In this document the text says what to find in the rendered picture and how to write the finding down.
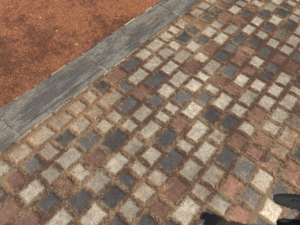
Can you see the right robot hand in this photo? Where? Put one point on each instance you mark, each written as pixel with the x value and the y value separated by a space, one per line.
pixel 288 200

